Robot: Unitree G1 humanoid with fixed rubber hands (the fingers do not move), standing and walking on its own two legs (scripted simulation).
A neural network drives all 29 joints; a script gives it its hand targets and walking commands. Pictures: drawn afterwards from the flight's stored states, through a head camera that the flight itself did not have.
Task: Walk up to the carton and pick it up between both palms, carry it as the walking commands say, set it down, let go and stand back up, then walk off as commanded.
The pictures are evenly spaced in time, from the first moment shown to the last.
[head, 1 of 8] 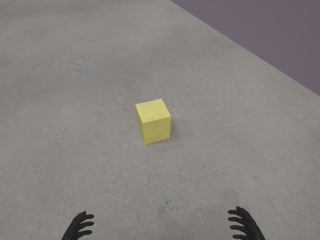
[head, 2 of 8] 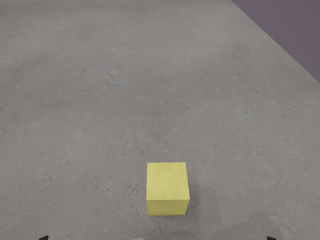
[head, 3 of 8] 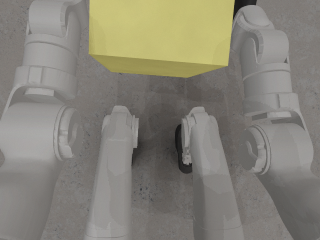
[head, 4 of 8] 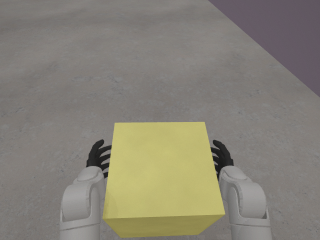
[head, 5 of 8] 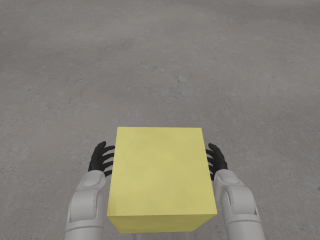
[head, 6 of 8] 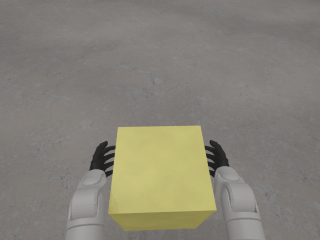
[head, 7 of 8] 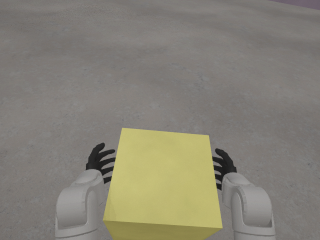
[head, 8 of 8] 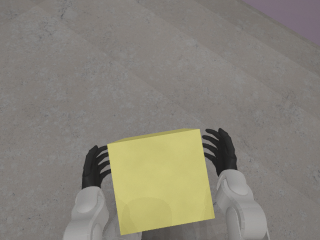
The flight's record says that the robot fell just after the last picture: yes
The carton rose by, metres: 0.69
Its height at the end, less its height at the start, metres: +0.36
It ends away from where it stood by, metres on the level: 22.93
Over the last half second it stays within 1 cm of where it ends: no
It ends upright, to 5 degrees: no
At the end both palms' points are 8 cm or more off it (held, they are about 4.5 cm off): no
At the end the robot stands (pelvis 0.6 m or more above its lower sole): yes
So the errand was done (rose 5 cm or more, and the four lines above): no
